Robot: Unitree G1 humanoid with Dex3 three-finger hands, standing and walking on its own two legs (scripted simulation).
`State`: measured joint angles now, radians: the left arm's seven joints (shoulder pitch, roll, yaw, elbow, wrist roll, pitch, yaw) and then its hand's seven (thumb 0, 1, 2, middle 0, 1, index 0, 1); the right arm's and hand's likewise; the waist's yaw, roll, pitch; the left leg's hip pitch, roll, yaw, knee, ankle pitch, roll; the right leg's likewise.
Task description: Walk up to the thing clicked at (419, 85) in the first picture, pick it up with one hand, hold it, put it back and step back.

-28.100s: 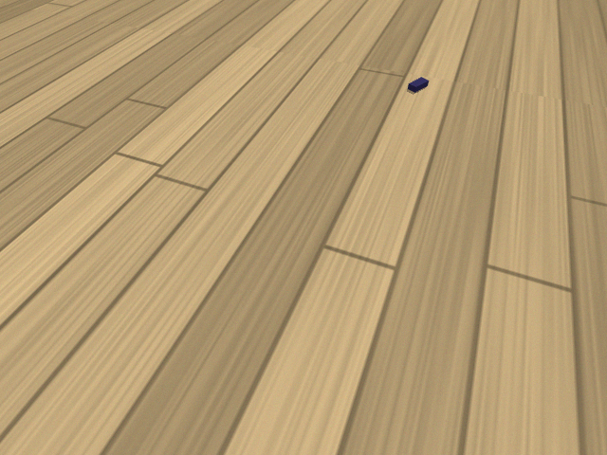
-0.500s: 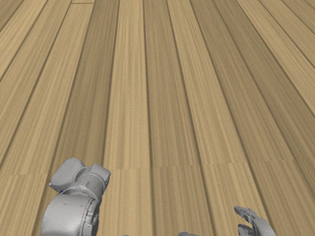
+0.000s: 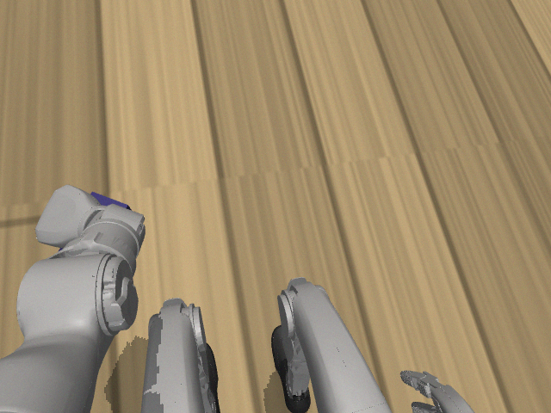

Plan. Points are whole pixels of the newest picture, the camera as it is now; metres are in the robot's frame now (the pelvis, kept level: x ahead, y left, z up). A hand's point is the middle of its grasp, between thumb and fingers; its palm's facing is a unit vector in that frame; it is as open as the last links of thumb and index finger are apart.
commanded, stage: crouch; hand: left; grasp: from above
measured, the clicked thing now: (94, 235) +0.42 +0.24 -0.16
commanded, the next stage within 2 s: lower in 1.00 s
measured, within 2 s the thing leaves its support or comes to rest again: neither
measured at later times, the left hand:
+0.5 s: hand (127, 229) +0.46 +0.22 -0.27, palm faces -0.10 -0.46 -0.88, open 8.8 cm
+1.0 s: hand (136, 235) +0.47 +0.22 -0.36, palm faces -0.10 -0.46 -0.88, open 8.9 cm
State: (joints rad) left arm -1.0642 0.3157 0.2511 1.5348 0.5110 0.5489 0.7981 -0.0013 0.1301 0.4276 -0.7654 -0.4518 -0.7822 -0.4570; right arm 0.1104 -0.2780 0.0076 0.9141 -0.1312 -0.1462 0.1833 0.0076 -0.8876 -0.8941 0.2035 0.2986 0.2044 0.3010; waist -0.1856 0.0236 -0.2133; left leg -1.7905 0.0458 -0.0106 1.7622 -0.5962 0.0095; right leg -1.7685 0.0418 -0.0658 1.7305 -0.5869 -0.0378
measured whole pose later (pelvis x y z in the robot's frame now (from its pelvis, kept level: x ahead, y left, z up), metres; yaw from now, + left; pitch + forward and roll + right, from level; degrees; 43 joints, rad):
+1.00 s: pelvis -0.01 +0.00 -0.18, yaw -4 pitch +35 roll -6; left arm -1.29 0.63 0.46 1.68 0.58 0.48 0.80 0.00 0.16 0.38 -0.84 -0.29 -0.85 -0.31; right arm 0.12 -0.34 0.06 0.90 -0.20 -0.18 0.36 0.00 -0.91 -0.90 0.20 0.30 0.20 0.30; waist -0.29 0.02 0.06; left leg -2.31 0.06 -0.09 2.38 -0.69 0.01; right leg -2.27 0.03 -0.16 2.30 -0.65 -0.06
